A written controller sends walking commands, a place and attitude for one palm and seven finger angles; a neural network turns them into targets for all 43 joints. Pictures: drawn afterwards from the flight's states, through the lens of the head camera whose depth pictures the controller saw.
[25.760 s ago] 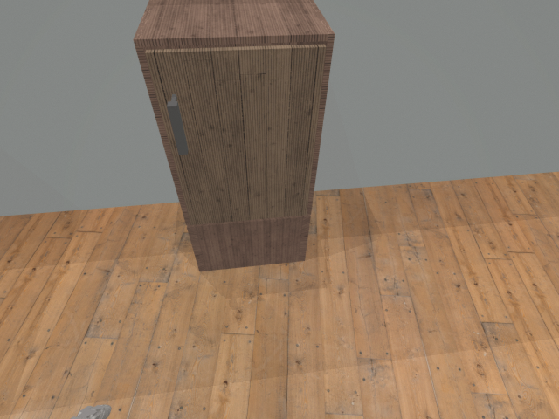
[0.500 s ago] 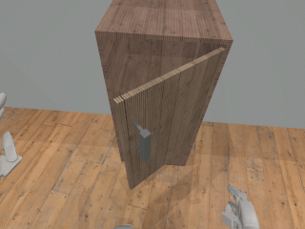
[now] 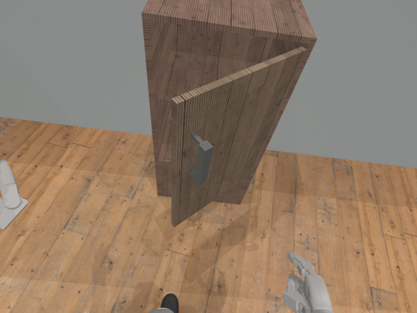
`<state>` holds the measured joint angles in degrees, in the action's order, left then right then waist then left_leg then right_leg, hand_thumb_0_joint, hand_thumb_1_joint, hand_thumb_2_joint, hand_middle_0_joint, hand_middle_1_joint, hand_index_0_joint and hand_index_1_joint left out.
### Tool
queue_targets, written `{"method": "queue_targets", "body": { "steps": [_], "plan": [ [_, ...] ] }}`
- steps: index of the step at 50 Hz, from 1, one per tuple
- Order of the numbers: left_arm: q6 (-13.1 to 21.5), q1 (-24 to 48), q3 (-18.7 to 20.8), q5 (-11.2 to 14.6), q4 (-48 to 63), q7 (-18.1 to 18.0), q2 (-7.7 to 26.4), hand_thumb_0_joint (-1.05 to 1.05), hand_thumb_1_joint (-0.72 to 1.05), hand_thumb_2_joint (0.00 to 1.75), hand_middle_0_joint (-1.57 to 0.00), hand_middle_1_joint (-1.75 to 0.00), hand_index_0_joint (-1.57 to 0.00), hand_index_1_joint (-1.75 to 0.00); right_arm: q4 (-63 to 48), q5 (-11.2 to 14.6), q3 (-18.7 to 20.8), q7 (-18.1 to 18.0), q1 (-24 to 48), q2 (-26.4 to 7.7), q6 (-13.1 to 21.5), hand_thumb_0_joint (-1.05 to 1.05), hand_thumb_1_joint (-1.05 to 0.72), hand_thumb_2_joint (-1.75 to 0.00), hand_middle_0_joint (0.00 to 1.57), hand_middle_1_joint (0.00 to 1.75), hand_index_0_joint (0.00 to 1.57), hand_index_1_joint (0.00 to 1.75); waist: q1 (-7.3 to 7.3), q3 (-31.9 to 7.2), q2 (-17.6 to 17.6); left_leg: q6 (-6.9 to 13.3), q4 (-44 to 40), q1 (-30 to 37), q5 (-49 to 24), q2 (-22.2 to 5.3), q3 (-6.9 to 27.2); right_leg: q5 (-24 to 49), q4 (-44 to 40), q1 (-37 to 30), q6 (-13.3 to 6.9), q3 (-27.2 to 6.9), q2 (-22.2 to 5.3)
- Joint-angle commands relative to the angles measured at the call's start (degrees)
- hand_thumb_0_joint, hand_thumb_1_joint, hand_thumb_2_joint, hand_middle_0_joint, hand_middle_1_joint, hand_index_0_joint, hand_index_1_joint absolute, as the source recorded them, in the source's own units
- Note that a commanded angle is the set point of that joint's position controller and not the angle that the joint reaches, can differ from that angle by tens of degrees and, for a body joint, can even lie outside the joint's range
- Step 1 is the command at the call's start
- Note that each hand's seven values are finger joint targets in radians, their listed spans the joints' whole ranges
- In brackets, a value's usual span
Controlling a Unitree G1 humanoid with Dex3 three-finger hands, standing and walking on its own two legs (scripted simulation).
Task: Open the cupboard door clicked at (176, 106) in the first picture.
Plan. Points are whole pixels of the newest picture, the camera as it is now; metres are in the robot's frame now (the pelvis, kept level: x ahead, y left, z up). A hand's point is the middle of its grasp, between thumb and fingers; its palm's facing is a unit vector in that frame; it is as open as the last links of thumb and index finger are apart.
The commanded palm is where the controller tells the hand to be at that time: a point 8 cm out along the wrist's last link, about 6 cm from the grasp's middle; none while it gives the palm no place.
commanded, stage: stop stepping back and stand still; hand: left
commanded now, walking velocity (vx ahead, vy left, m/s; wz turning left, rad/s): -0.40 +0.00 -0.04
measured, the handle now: (197, 158) +0.45 +0.06 -0.02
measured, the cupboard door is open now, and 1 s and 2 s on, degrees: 42 42 42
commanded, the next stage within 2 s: let the arm hang, fingers relaxed in 0.74 s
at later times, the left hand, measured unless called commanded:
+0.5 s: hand (35, 288) +0.13 +0.21 +0.16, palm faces +0.36 -0.82 -0.45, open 7.4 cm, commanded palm +0.05 +0.27 +0.18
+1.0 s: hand out of the picture +0.07 +0.20 -0.07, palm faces +0.06 -0.93 -0.37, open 7.4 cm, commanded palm none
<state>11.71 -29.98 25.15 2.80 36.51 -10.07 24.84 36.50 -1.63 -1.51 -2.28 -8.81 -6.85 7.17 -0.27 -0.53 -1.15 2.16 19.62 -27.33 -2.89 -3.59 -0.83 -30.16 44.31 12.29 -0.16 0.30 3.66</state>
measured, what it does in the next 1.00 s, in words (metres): walks backwards: right foot, then left foot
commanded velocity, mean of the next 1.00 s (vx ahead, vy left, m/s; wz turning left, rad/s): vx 0.11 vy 0.04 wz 0.00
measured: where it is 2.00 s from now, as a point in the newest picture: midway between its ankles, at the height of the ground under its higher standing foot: outside the picture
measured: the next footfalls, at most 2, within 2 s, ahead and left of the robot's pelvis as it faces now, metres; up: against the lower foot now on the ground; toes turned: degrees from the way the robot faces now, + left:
right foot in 0.10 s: -0.12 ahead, -0.12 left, +0.00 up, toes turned -3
left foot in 0.26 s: +0.06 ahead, +0.07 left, +0.00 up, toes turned -1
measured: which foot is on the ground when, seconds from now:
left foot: down 0.00-0.12, up 0.14-0.24, down 0.26-0.48, up 0.50-0.68, down 0.70-1.00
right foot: up 0.00-0.08, down 0.10-1.00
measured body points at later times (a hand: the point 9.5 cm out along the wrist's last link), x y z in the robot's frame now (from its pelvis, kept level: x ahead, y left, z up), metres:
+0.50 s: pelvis -0.09 -0.03 -0.01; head -0.10 -0.03 +0.44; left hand +0.10 +0.26 +0.18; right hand +0.04 -0.28 -0.09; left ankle +0.01 +0.07 -0.73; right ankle -0.15 -0.12 -0.74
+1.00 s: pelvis -0.12 -0.01 -0.01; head -0.13 -0.04 +0.43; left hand +0.06 +0.25 -0.04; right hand +0.04 -0.25 -0.13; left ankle -0.07 +0.10 -0.74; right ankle -0.16 -0.12 -0.74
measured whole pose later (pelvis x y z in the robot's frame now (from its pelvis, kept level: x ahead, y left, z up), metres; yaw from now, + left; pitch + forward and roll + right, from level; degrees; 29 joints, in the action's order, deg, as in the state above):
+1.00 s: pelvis -0.12 -0.01 -0.01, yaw +1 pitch +0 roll +0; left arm -0.5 -15.0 3.9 -2.0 -21.8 -0.8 14.9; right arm 45.6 -0.9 0.1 0.2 -7.0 -13.2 1.8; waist 0.9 -1.4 3.3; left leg 1.2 35.6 -21.6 14.2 -0.1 -3.1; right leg -22.8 36.8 14.2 -1.1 3.5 -0.8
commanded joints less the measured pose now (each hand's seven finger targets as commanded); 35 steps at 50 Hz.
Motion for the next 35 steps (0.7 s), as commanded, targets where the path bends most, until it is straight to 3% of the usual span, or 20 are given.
{"method": "queue_targets", "body": {
  "steps": [1,3,5,6,7,9,11,13,16,17,18,20,22,23,24,25,27,29,33,35],
  "plan": [
    [3.8,-1.0,7.2,1.5,10.5,0.5,10.4,0.0,0.9,0.9,-0.2,-0.3,-0.2,-0.3,-6.6,-0.5,4.4,-0.4,2.2,-11.0,1.4,0.0,-0.9,-0.9,0.2,0.3,0.2,0.3,-0.18,-13.8,16.8,-1.9,-8.4,21.2,10.1,-7.6,6.9,4.2,-22.1,-1.2,-2.1,4.1,1.2],
    [4.6,-3.2,9.2,2.0,11.1,1.5,13.0,0.0,0.9,0.9,-0.2,-0.3,-0.2,-0.3,-7.6,-0.1,4.1,-0.1,2.2,-10.2,-0.1,0.0,-0.9,-0.9,0.2,0.3,0.2,0.3,-0.11,-13.9,10.8,-3.6,1.0,25.5,4.0,-3.2,1.8,14.8,-32.0,0.0,-3.5,1.1,-2.8],
    [4.8,-4.7,12.6,2.6,10.7,1.2,16.8,0.0,0.9,0.9,-0.2,-0.3,-0.2,-0.3,-9.0,0.7,3.1,-0.6,5.0,-9.9,-1.1,0.0,-0.9,-0.9,0.2,0.3,0.2,0.3,-0.24,-8.4,-4.1,-4.3,20.6,20.2,16.1,2.8,-2.6,20.4,-35.2,11.2,-5.6,-7.9,-16.3],
    [4.6,-4.2,14.0,3.0,9.9,0.9,17.5,0.0,0.9,0.9,-0.2,-0.3,-0.2,-0.3,-9.3,0.9,3.2,-0.8,5.8,-10.3,-0.8,0.0,-0.9,-0.9,0.2,0.3,0.2,0.3,-1.04,-7.1,-5.2,-4.1,30.0,14.5,20.5,3.1,-0.7,20.4,-34.1,13.0,-7.7,-9.5,-20.5],
    [4.1,-2.3,11.8,2.9,10.6,1.2,15.5,0.0,0.9,0.9,-0.2,-0.3,-0.2,-0.3,-8.7,1.8,3.6,-0.9,5.6,-11.1,-0.6,0.0,-0.9,-0.9,0.2,0.3,0.2,0.3,-1.06,-7.9,-7.1,-3.8,36.0,9.0,22.0,5.1,1.2,27.6,-30.1,8.3,-8.6,-9.0,-19.4],
    [2.1,-7.1,12.0,1.9,6.8,1.1,13.4,0.0,0.9,0.9,-0.2,-0.3,-0.2,-0.3,-10.4,2.5,2.7,-1.6,5.2,-9.8,-0.6,0.0,-0.9,-0.9,0.2,0.3,0.2,0.3,-0.1,-6.4,-6.7,-2.3,26.8,0.7,18.1,2.0,0.3,45.0,-22.0,-3.8,-6.8,-4.2,-16.6],
    [1.3,-4.6,9.8,1.8,4.1,0.7,11.1,0.0,0.9,0.9,-0.2,-0.3,-0.2,-0.3,-9.1,2.2,2.3,-2.4,4.4,-10.7,-0.2,0.0,-0.9,-0.9,0.2,0.3,0.2,0.3,1.21,-4.5,-1.2,-1.6,14.8,10.2,10.2,3.5,-2.8,46.0,-19.6,-1.7,-4.3,-1.9,-13.8],
    [1.0,-0.6,7.4,1.6,1.2,0.6,9.9,0.0,0.9,0.9,-0.2,-0.3,-0.2,-0.3,-7.8,2.2,3.3,-3.4,2.7,-12.8,1.3,0.0,-0.9,-0.9,0.2,0.3,0.2,0.3,1.81,-4.2,5.3,0.6,7.0,22.3,-0.6,0.9,1.0,37.7,-13.0,4.3,0.3,0.8,-9.3],
    [1.3,3.6,6.4,0.2,-2.8,-0.1,10.5,0.0,0.9,0.9,-0.2,-0.3,-0.2,-0.3,-7.4,2.0,3.7,-3.1,-0.5,-13.6,2.5,0.0,-0.9,-0.9,0.2,0.3,0.2,0.3,1.01,-5.8,6.7,5.9,5.5,25.0,-14.0,-7.7,15.8,17.1,-7.3,8.9,2.5,0.3,-3.5],
    [1.9,4.5,5.9,0.3,-0.2,0.2,11.2,0.0,0.9,0.9,-0.2,-0.3,-0.2,-0.3,-7.2,1.4,3.4,-2.9,0.9,-13.4,2.8,0.0,-0.9,-0.9,0.2,0.3,0.2,0.3,0.86,-6.4,11.4,5.6,1.5,22.7,-8.1,-8.3,17.9,7.9,-6.0,8.0,1.6,-0.2,-3.5],
    [1.9,4.7,4.9,0.1,0.8,0.5,10.2,0.0,0.9,0.9,-0.2,-0.3,-0.2,-0.3,-7.2,1.0,3.5,-2.8,1.9,-13.1,3.1,0.0,-0.9,-0.9,0.2,0.3,0.2,0.3,0.94,-4.4,10.6,5.0,-4.8,14.0,7.4,-9.2,19.6,1.2,-4.4,2.3,1.1,-0.6,-3.4],
    [2.0,3.7,5.3,-0.3,3.0,0.2,9.7,0.0,0.9,0.9,-0.2,-0.3,-0.2,-0.3,-8.3,1.2,3.7,-2.5,3.3,-13.2,3.0,0.0,-0.9,-0.9,0.2,0.3,0.2,0.3,0.12,0.3,9.9,2.9,-10.9,1.2,34.4,-6.8,15.9,1.1,-11.7,-5.9,-0.7,1.4,-2.8],
    [2.2,-0.5,7.6,-0.5,6.2,0.2,11.8,0.0,0.9,0.9,-0.2,-0.3,-0.2,-0.3,-9.5,1.2,4.0,-2.2,3.4,-12.8,2.3,0.0,-0.9,-0.9,0.2,0.3,0.2,0.3,-0.04,-0.6,8.7,-0.9,-2.8,-0.8,33.7,-0.8,7.9,2.5,-21.8,-8.0,-2.6,-0.7,-4.4],
    [2.4,-2.7,7.3,-0.4,6.6,0.5,11.3,0.0,0.9,0.9,-0.2,-0.3,-0.2,-0.3,-10.1,1.0,4.0,-1.8,3.6,-11.8,1.7,0.0,-0.9,-0.9,0.2,0.3,0.2,0.3,0.28,-1.8,3.0,-2.6,9.9,1.7,28.3,3.2,2.7,-3.8,-28.2,-3.2,-5.4,-8.0,-9.8],
    [2.5,-3.2,7.7,-0.1,8.1,0.5,12.0,0.0,0.9,0.9,-0.2,-0.3,-0.2,-0.3,-9.5,1.1,4.6,-1.4,3.4,-11.8,1.0,0.0,-0.9,-0.9,0.2,0.3,0.2,0.3,-0.07,-0.9,-6.7,-3.5,27.8,2.6,23.5,5.6,0.5,-13.8,-36.5,5.9,-9.6,-22.6,-19.6],
    [2.6,-2.1,7.8,0.3,8.9,0.3,11.3,0.0,0.9,0.9,-0.2,-0.3,-0.2,-0.3,-8.6,1.3,5.2,-1.4,2.7,-12.7,0.7,0.0,-0.9,-0.9,0.2,0.3,0.2,0.3,0.04,2.7,-7.9,-3.5,38.6,-3.2,21.6,4.9,1.7,-8.2,-37.9,7.6,-11.4,-25.2,-23.2],
    [3.4,-1.9,9.9,0.4,6.3,0.0,11.7,0.0,0.9,0.9,-0.2,-0.3,-0.2,-0.3,-7.3,1.4,4.6,-1.4,0.7,-12.0,1.3,0.0,-0.9,-0.9,0.2,0.3,0.2,0.3,1.63,0.1,-3.2,-3.3,39.7,-7.0,20.9,2.3,2.8,9.0,-32.3,1.5,-10.1,-17.7,-20.7],
    [4.1,-0.7,8.7,-0.6,0.6,-0.2,10.1,0.0,0.9,0.9,-0.2,-0.3,-0.2,-0.3,-7.3,1.5,3.5,-2.1,-0.2,-10.3,1.7,0.0,-0.9,-0.9,0.2,0.3,0.2,0.3,1.64,0.5,-2.3,-2.4,27.6,-4.1,20.3,0.4,0.1,23.3,-27.2,-2.8,-8.9,-10.7,-17.6],
    [3.4,3.1,4.7,-0.9,-6.9,-0.7,7.0,0.0,0.9,0.9,-0.2,-0.3,-0.2,-0.3,-6.2,1.5,3.6,-3.4,-0.2,-10.8,3.2,0.0,-0.9,-0.9,0.2,0.3,0.2,0.3,0.64,-0.2,-2.4,-0.6,8.6,12.5,15.1,3.5,-5.3,27.4,-22.0,-0.3,-5.0,-6.7,-14.0],
    [3.4,4.9,3.2,-0.7,-4.0,-0.4,6.7,0.0,0.9,0.9,-0.2,-0.3,-0.2,-0.3,-7.0,1.4,4.8,-3.3,-0.3,-12.8,3.3,0.0,-0.9,-0.9,0.2,0.3,0.2,0.3,0.6,-2.7,1.7,1.5,5.3,21.0,6.7,-0.6,0.4,32.0,-14.6,1.8,-0.9,-4.6,-10.5]
  ]
}}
